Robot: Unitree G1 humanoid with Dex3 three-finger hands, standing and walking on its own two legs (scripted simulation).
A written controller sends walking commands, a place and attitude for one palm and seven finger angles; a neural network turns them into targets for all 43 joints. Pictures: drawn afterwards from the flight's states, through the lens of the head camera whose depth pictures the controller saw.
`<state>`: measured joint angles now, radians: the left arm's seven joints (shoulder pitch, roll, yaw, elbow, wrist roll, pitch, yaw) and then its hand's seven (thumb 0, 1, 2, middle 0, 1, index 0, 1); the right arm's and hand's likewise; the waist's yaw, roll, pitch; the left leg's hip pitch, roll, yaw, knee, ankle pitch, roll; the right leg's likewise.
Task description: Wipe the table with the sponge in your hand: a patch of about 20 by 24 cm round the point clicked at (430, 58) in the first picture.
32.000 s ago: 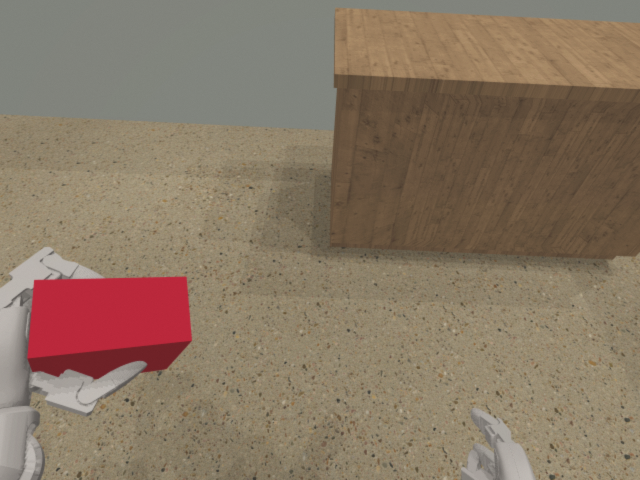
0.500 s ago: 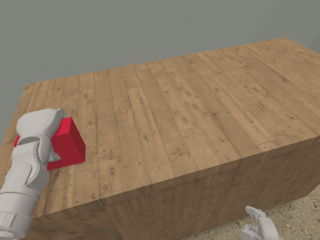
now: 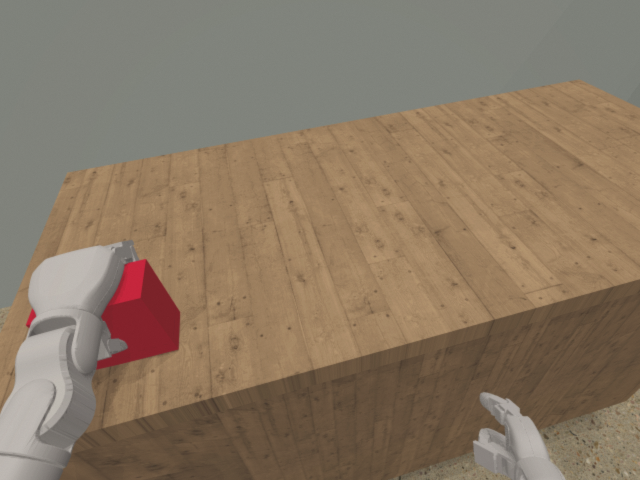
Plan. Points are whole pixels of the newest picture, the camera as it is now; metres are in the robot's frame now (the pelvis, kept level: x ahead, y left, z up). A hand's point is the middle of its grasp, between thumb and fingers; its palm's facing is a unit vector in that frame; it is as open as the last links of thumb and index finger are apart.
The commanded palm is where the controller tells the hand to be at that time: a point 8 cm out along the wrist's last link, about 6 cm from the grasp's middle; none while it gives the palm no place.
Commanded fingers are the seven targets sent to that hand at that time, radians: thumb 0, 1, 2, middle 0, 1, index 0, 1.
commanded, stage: wipe back along the first lane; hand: left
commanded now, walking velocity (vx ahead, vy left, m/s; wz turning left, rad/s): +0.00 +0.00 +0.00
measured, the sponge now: (120, 325) +0.27 +0.30 +0.08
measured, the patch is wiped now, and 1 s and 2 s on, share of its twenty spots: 1.00 1.00 1.00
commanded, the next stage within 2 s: lift the sponge slowly off the table in 0.38 s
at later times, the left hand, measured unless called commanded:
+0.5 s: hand (102, 335) +0.23 +0.28 +0.12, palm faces +0.11 -0.07 -0.99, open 10.1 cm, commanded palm +0.18 +0.27 +0.16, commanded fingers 0.00 0.10 1.30 -1.20 -1.60 -1.20 -1.60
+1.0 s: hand (99, 347) +0.21 +0.27 +0.12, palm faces +0.08 -0.09 -0.99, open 10.1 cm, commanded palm +0.18 +0.27 +0.19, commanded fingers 0.00 0.10 1.30 -1.20 -1.60 -1.20 -1.60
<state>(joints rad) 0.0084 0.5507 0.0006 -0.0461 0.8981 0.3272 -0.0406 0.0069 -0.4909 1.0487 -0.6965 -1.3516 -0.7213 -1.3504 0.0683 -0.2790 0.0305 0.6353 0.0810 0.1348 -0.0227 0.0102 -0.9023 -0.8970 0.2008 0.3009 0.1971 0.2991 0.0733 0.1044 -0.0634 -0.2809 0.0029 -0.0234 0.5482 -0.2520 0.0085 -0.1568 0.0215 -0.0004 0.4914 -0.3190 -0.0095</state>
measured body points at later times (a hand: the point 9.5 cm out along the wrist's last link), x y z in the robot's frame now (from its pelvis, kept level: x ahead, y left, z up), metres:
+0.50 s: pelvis +0.00 +0.00 +0.00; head -0.04 -0.04 +0.45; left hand +0.21 +0.28 +0.17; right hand +0.23 -0.20 -0.08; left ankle +0.03 +0.11 -0.73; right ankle -0.03 -0.12 -0.73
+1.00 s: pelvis -0.02 -0.01 +0.00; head -0.05 -0.05 +0.45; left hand +0.20 +0.27 +0.18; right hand +0.23 -0.21 -0.07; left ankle +0.03 +0.11 -0.73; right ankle -0.03 -0.12 -0.73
